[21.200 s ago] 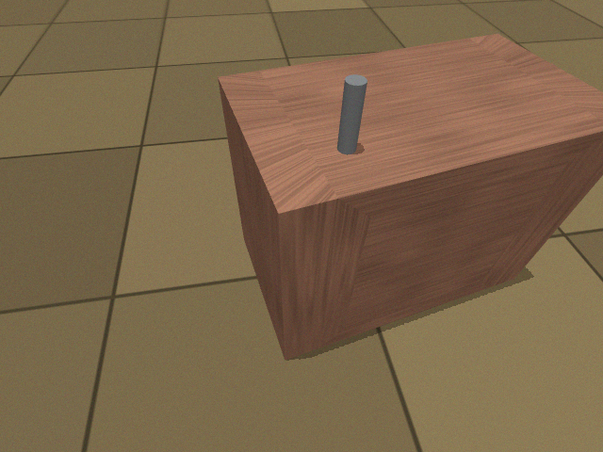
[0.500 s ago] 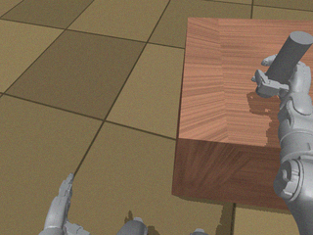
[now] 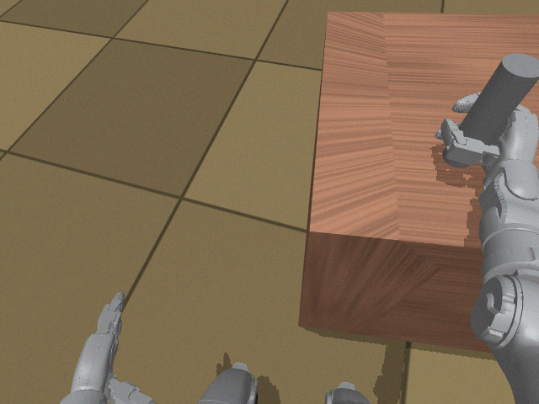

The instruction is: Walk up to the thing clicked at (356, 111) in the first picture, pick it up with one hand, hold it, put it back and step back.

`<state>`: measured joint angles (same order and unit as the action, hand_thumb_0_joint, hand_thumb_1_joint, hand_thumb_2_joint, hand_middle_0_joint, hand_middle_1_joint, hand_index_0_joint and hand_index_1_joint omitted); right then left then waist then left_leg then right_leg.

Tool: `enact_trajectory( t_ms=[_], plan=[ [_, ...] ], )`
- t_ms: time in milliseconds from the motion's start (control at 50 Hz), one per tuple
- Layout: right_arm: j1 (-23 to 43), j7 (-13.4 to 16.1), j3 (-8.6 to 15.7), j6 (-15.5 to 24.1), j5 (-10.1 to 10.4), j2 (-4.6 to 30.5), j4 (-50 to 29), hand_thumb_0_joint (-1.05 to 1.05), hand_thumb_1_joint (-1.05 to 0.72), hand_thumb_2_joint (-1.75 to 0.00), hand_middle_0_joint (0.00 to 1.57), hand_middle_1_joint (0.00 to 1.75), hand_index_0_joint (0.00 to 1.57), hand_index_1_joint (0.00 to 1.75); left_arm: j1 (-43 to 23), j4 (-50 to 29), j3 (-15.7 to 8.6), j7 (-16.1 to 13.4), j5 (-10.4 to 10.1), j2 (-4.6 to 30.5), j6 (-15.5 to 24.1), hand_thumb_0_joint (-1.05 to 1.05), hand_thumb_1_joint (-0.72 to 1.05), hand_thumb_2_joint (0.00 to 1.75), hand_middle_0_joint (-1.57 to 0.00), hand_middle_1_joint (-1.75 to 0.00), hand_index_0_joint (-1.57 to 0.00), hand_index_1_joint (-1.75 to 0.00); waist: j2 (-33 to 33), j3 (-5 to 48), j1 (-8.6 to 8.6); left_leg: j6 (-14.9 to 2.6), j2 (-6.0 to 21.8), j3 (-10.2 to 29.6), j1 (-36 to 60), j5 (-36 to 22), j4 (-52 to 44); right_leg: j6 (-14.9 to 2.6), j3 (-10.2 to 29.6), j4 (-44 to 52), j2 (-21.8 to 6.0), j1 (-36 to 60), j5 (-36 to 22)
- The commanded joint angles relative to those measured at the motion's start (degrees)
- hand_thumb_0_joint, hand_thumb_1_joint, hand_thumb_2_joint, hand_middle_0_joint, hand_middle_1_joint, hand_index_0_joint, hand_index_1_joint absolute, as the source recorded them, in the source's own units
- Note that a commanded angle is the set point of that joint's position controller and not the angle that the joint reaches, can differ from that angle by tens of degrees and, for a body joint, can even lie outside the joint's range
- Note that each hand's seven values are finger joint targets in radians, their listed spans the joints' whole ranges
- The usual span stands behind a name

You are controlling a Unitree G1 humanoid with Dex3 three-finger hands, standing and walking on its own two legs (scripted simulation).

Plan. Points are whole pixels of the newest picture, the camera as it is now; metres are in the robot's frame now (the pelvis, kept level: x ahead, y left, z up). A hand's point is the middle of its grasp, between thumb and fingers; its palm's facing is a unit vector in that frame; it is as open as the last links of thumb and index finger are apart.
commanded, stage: lower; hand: right
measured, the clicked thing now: (484, 118) +0.50 -0.22 +0.12
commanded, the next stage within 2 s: loosen in 0.20 s
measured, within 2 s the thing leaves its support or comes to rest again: rests again in 0.04 s
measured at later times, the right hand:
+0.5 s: hand (456, 138) +0.50 -0.20 +0.08, palm faces +0.16 +0.99 +0.01, open 5.7 cm
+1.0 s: hand (460, 134) +0.50 -0.21 +0.09, palm faces +0.17 +0.99 +0.01, open 14.5 cm
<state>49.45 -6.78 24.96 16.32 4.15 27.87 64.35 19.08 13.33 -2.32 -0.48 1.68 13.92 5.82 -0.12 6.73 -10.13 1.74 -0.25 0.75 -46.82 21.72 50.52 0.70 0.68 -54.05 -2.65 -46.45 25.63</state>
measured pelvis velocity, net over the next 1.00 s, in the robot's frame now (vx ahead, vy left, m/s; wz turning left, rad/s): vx -0.01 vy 0.00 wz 0.00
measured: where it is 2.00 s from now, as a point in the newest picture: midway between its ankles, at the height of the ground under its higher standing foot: outside the picture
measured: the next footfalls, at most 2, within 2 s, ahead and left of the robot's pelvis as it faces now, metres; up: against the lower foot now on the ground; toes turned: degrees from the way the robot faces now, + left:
none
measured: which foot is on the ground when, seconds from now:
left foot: down 0.00-1.00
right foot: down 0.00-1.00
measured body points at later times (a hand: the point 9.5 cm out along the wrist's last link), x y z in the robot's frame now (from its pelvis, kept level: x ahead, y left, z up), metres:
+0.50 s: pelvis -0.01 +0.00 -0.01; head +0.10 -0.02 +0.43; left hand +0.14 +0.27 -0.04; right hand +0.49 -0.25 +0.08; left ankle +0.02 +0.14 -0.69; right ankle +0.00 -0.12 -0.69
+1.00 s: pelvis -0.01 +0.00 -0.01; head +0.09 -0.02 +0.43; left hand +0.14 +0.27 -0.03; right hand +0.49 -0.26 +0.09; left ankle +0.02 +0.14 -0.69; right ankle +0.00 -0.12 -0.69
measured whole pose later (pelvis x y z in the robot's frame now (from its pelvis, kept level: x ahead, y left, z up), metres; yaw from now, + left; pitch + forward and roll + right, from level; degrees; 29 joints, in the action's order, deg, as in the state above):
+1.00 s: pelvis -0.01 +0.00 -0.01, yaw +0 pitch +19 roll +2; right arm 50.5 -6.3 27.0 16.7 2.3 28.9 64.2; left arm 19.9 8.8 -2.3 0.0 2.2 14.1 4.4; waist -0.3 7.1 -11.2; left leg 1.5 -0.6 0.4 -50.1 22.6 53.9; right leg 1.0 1.2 -57.6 -3.0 -49.8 26.6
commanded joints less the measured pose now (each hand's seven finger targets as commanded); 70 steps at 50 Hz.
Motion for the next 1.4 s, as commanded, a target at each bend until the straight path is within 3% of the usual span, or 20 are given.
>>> enact_trajectory(
  t_ms=[0, 100, 180, 240, 280, 340, 420, 440, 580, 780, 860, 960, 1040, 1060, 1200, 1240, 1280, 1340, 1360, 1380],
  plan=[
    [27.3, 0.1, 1.3, 5.2, 0.4, 13.9, -15.6, 0.00, -0.63, -1.27, 1.36, 1.38, 1.36, 1.38, 0.8, -8.9, -4.9, -0.8, -0.1, 8.5, 2.8, 0.00, -0.56, 0.06, -0.05, -0.05, -0.04, -0.05, -9.7, 30.8, -0.05, -2.26, -1.4, -1.7, 11.5, -22.6, -2.2, -0.68, 0.3, 3.6, 1.1, 19.4, -27.2],
    [26.4, 0.3, 2.0, 5.2, 0.0, 14.0, -13.7, 0.00, -0.66, -1.30, 1.38, 1.40, 1.38, 1.40, -0.5, -11.5, -6.8, -0.7, -0.1, 10.8, 2.6, 0.00, -0.57, 0.06, -0.05, -0.05, -0.04, -0.06, -7.6, 29.9, -1.03, -2.29, -1.7, -2.3, 10.2, -21.3, -2.0, -0.60, 1.0, 3.4, 0.6, 18.9, -28.0],
    [29.2, 0.2, 1.0, 5.9, -0.1, 12.9, -16.1, 0.00, -0.66, -1.29, 1.37, 1.39, 1.38, 1.39, 1.5, -10.2, -3.9, -0.3, -0.3, 7.2, 2.3, 0.00, -0.56, 0.06, -0.05, -0.05, -0.04, -0.06, -8.4, 29.3, -0.21, -2.25, -1.3, -1.7, 12.0, -20.9, -1.5, -1.00, 0.2, 3.4, 1.2, 15.2, -22.4],
    [24.5, 0.5, 2.5, 5.4, -0.3, 14.2, -10.3, 0.00, -0.67, -1.29, 1.38, 1.39, 1.38, 1.39, 1.9, -11.5, -6.8, -0.6, 0.0, 10.7, 2.3, 0.00, -0.55, 0.05, -0.05, -0.05, -0.05, -0.05, -6.4, 27.6, -1.60, -2.10, -1.6, -2.2, 9.7, -19.4, -1.7, -0.91, 0.8, 3.1, 1.0, 15.4, -22.4],
    [27.5, 0.5, 1.5, 5.9, -0.6, 13.1, -12.1, 0.00, -0.67, -1.28, 1.37, 1.38, 1.37, 1.38, 1.1, -11.4, -4.0, -0.2, 0.2, 7.7, 2.1, 0.00, -0.56, 0.05, -0.05, -0.05, -0.05, -0.05, -7.7, 27.1, -1.06, -2.14, -1.4, -1.7, 9.5, -19.1, -1.3, -1.03, 0.3, 2.6, 1.2, 13.7, -21.1],
    [25.4, 0.3, 2.0, 5.4, -0.6, 14.2, -11.5, 0.00, -0.44, -1.05, 1.33, 1.20, 1.31, 1.20, 1.4, -12.6, -6.1, -0.5, -0.1, 9.6, 2.0, 0.00, -0.52, 0.03, -0.06, -0.06, -0.07, -0.05, -6.0, 27.1, -1.34, -1.94, -1.2, -1.7, 11.2, -17.9, -1.6, -1.38, 0.1, 2.7, 1.3, 11.1, -17.6],
    [27.4, 0.5, 1.2, 5.3, -0.9, 13.3, -10.8, 0.00, -0.28, -0.73, 1.25, 0.96, 1.23, 0.96, 1.7, -13.3, -5.7, -0.5, 0.1, 8.9, 1.9, 0.00, -0.51, 0.03, -0.06, -0.06, -0.07, -0.05, -5.4, 26.5, -1.80, -1.72, -1.2, -1.2, 11.3, -14.2, -2.5, -1.65, -0.2, 2.8, 1.6, 9.4, -13.2],
    [27.8, 0.7, 1.5, 5.2, -0.8, 13.7, -12.2, 0.00, -0.21, -0.65, 1.22, 0.90, 1.20, 0.90, 1.7, -12.8, -5.1, -0.5, 0.0, 8.6, 1.9, 0.00, -0.51, 0.03, -0.06, -0.06, -0.07, -0.05, -6.3, 26.2, -0.66, -1.88, -1.2, -1.4, 10.7, -13.3, -2.4, -1.45, -0.1, 3.3, 1.5, 9.9, -13.0],
    [27.4, 0.8, 1.6, 5.2, -1.1, 13.9, -11.3, 0.00, 0.30, -0.25, 0.87, 0.54, 0.86, 0.54, 2.0, -13.2, -5.1, -0.6, 0.3, 8.7, 2.0, 0.00, -0.55, 0.06, -0.05, -0.05, -0.05, -0.05, -8.3, 28.3, -1.01, -2.26, -1.6, -2.0, 9.8, -17.0, -1.0, -0.96, 0.2, 2.5, 1.4, 13.1, -18.5],
    [26.3, 0.8, 1.6, 5.1, -1.2, 13.4, -10.9, 0.00, 0.43, -0.19, 0.47, 0.33, 0.46, 0.33, 1.8, -12.8, -5.1, -0.5, 0.4, 8.8, 1.9, 0.00, -0.56, 0.06, -0.05, -0.05, -0.04, -0.06, -7.8, 28.1, -1.18, -2.35, -1.8, -2.3, 9.5, -19.6, -0.5, -0.77, 0.4, 2.1, 1.2, 14.0, -22.8],
    [26.9, 0.8, 1.9, 5.3, -1.3, 14.2, -11.4, 0.00, 0.42, -0.19, 0.36, 0.28, 0.36, 0.28, 1.3, -13.3, -5.3, -0.4, 0.4, 9.0, 1.8, 0.00, -0.56, 0.06, -0.05, -0.05, -0.04, -0.06, -7.0, 27.7, -1.07, -2.16, -1.6, -1.9, 10.8, -17.6, -1.1, -1.19, 0.1, 2.6, 1.4, 11.6, -18.2],
    [29.9, 0.9, 3.9, 4.7, -1.6, 20.2, -16.1, 0.00, 0.34, -0.22, 0.26, 0.25, 0.25, 0.25, 3.6, -13.6, -6.6, -1.1, -0.2, 10.7, 1.4, 0.00, -0.52, 0.03, -0.05, -0.05, -0.06, -0.05, -10.1, 30.5, -0.40, -2.12, -1.5, -1.7, 12.8, -17.6, -2.2, -1.02, -0.2, 3.7, 1.5, 15.3, -18.2],
    [32.4, 0.8, 4.5, 3.0, -1.3, 23.1, -18.3, 0.00, 0.39, -0.13, 0.19, 0.16, 0.18, 0.16, 2.4, -13.9, -4.3, -1.2, -0.7, 9.0, 1.3, 0.00, -0.52, 0.03, -0.05, -0.05, -0.05, -0.05, -10.8, 31.7, 0.63, -2.21, -1.6, -2.0, 15.3, -19.7, -3.4, -0.67, -0.3, 4.9, 1.5, 18.3, -21.7],
    [30.5, 0.5, 4.5, 2.3, -1.2, 23.3, -16.1, 0.00, 0.41, -0.09, 0.15, 0.11, 0.14, 0.11, 4.4, -10.0, -3.7, -1.2, -0.8, 8.2, 0.9, 0.00, -0.52, 0.03, -0.05, -0.05, -0.05, -0.05, -11.5, 28.0, 1.33, -2.33, -1.5, -2.1, 14.7, -19.1, -4.0, -0.59, -0.5, 5.5, 1.6, 17.6, -21.3],
    [33.0, -2.6, 3.6, -3.1, -0.8, 26.4, -13.7, 0.00, 0.50, -0.02, 0.07, 0.04, 0.06, 0.04, -1.7, -6.7, -2.9, -2.0, -1.9, 9.6, 1.6, 0.00, -0.53, 0.03, -0.05, -0.05, -0.05, -0.04, -10.7, 28.5, 2.37, -2.25, -1.7, -2.5, 17.7, -19.9, -7.6, -0.33, -0.1, 9.2, 1.1, 22.8, -24.7],
    [29.5, -4.6, 2.2, -5.7, -0.2, 23.7, -8.1, 0.00, 0.51, -0.02, 0.07, 0.04, 0.06, 0.04, -1.5, -4.6, -2.1, -2.0, -2.1, 9.0, 1.6, 0.00, -0.53, 0.03, -0.05, -0.05, -0.05, -0.04, -8.0, 25.0, 1.86, -2.10, -1.6, -2.6, 19.4, -21.3, -8.8, -0.63, -0.4, 10.3, 1.4, 20.9, -24.6],
    [31.8, -6.5, 2.3, -7.3, 0.6, 25.2, -12.4, 0.00, 0.54, -0.03, 0.06, 0.04, 0.06, 0.04, -4.6, -8.3, -3.5, -2.5, -2.7, 11.4, 2.2, 0.00, -0.54, 0.03, -0.05, -0.04, -0.05, -0.04, -5.9, 28.9, 2.22, -1.82, -1.5, -2.7, 22.3, -23.9, -9.1, -0.72, -0.1, 11.1, 1.2, 23.5, -27.7],
    [24.8, -9.1, 1.5, -10.7, 1.7, 23.2, -7.1, 0.00, 0.49, -0.05, 0.06, 0.06, 0.07, 0.06, 2.0, -3.4, -2.5, -2.6, -3.3, 10.2, 1.9, 0.00, -0.56, 0.06, -0.06, -0.05, -0.05, -0.06, -3.1, 19.8, 2.74, -1.61, -1.5, -3.0, 21.3, -23.6, -10.9, -1.07, -0.5, 12.8, 1.5, 21.9, -27.0],
    [21.5, -5.7, 0.4, -10.6, -4.5, 30.1, -6.5, 0.00, 0.51, -0.04, 0.07, 0.06, 0.07, 0.06, -0.2, -6.1, -1.3, -1.7, -3.5, 8.4, 1.1, 0.00, -0.54, 0.05, -0.06, -0.05, -0.05, -0.05, -0.7, 18.2, 6.43, -1.28, -0.9, -2.7, 22.9, -22.2, -12.4, -0.79, -1.5, 13.8, 1.8, 20.8, -25.8],
    [23.8, -4.2, -0.6, -10.8, -3.8, 27.4, -8.7, 0.00, 0.52, -0.04, 0.06, 0.06, 0.07, 0.06, -1.2, -6.7, -2.1, -1.5, -3.7, 8.7, 0.9, 0.00, -0.54, 0.05, -0.06, -0.05, -0.05, -0.05, -0.9, 18.9, 4.97, -1.15, -0.9, -2.3, 23.1, -22.1, -13.1, -1.03, -1.9, 14.6, 1.7, 22.3, -24.0]
  ],
)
